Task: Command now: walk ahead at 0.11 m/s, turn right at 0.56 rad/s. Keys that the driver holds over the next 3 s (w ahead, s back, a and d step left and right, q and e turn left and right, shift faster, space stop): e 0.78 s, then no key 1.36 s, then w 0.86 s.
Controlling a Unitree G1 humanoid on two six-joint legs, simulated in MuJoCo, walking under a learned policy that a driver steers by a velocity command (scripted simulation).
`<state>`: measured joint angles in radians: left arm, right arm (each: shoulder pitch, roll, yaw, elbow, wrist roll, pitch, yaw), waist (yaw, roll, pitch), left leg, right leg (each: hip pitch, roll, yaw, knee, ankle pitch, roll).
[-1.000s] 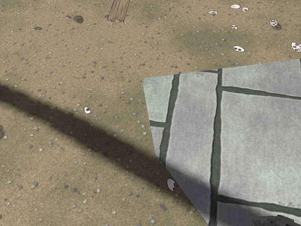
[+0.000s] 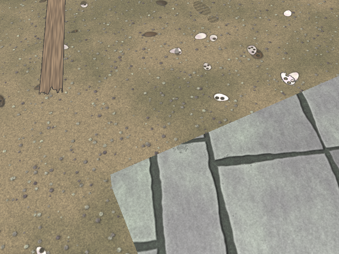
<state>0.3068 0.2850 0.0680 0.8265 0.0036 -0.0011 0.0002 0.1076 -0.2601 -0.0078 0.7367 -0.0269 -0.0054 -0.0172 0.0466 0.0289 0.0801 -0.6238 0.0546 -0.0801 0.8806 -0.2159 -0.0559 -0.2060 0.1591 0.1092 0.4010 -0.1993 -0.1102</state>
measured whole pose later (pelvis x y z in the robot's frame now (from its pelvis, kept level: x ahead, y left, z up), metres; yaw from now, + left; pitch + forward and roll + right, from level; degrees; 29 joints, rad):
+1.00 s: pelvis +0.02 +0.02 +0.00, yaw -32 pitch +0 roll +1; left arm 0.23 0.28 0.04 0.73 0.02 0.04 0.00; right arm 0.20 -0.29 -0.05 0.75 -0.01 0.07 -0.02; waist 0.01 0.01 0.05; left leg -0.38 -0.01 -0.02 0.80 -0.41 -0.02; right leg -0.22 0.11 0.14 0.42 -0.19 -0.08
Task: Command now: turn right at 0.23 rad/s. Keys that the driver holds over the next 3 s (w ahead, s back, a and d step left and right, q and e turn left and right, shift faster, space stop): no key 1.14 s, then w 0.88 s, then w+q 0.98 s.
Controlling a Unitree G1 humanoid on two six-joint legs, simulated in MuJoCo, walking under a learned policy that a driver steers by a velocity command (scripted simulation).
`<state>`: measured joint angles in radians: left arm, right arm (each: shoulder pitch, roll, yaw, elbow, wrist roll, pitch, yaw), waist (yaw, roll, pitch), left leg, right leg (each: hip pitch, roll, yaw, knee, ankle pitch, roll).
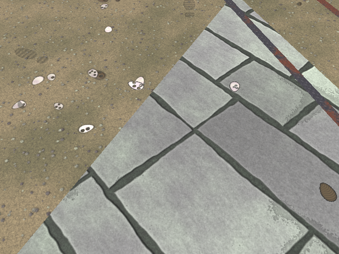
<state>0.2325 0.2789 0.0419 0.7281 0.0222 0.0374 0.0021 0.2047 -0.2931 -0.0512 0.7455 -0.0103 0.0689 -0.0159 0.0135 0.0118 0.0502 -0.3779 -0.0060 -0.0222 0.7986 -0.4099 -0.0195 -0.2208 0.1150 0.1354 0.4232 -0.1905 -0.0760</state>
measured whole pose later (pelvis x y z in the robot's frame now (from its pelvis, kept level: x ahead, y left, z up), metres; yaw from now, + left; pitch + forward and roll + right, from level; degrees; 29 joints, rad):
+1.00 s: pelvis +0.00 +0.02 +0.00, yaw -1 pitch -1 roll +0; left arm 0.23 0.20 -0.01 1.15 0.01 0.01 0.04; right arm 0.26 -0.20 0.01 1.08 -0.01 0.01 -0.03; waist 0.00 0.00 0.03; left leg -0.14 -0.03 -0.02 0.39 -0.22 0.03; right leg -0.14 0.06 0.11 0.37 -0.20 -0.02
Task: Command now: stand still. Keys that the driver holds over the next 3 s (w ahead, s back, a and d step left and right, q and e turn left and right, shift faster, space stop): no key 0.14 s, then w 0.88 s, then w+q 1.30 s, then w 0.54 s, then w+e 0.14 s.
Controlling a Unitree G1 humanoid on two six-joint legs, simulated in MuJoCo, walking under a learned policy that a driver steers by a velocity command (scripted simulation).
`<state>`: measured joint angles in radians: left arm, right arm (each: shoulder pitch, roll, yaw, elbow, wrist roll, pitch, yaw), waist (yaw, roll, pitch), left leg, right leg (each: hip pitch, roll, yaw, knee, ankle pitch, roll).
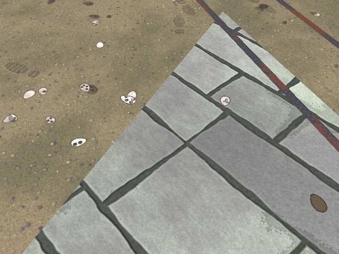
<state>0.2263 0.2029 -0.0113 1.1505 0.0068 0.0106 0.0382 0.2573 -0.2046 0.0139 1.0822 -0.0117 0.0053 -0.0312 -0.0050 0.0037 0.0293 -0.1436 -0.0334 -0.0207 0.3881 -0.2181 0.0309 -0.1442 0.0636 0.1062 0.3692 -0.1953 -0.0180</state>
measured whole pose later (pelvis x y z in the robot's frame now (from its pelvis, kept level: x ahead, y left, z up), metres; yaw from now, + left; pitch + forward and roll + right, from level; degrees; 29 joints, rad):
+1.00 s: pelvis +0.34 -0.02 -0.02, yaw -1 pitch -1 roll +1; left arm 0.38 0.18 0.03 1.08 0.02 -0.09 0.00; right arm 0.15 -0.22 -0.06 0.97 -0.02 -0.07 0.01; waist 0.02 -0.02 0.06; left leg -0.34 -0.08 0.14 0.52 -0.18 0.13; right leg -0.27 0.02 0.01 1.22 -0.33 -0.10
